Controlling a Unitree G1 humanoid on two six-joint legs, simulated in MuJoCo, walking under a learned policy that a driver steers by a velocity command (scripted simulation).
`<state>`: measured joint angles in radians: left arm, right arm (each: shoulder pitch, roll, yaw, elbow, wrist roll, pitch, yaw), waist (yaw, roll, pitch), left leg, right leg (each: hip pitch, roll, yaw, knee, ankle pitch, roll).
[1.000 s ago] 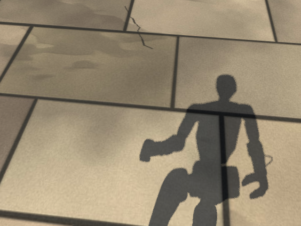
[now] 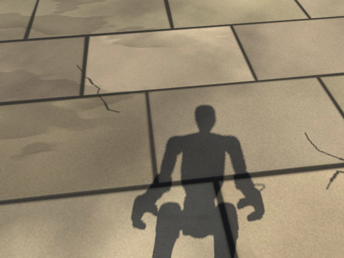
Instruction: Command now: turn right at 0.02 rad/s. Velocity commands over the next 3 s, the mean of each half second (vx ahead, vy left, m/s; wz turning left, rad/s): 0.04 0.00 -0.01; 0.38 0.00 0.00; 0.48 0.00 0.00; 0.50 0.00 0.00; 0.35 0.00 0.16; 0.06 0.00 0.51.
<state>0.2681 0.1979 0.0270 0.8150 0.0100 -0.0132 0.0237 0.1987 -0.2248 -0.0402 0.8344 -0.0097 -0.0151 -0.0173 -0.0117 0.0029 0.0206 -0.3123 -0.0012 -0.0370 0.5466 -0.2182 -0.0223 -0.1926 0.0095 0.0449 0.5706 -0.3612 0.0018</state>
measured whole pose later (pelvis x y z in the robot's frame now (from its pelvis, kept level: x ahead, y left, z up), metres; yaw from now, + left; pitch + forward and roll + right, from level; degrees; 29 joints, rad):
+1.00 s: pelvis +0.21 +0.04 +0.01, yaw +0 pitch +1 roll +1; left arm 0.03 0.24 0.05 0.85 -0.02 -0.08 -0.02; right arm 0.45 -0.20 -0.02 1.06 0.00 -0.08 -0.01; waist -0.09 -0.03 0.01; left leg 0.12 -0.05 0.03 0.14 -0.28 0.04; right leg -0.66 -0.09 -0.01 0.63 0.05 -0.01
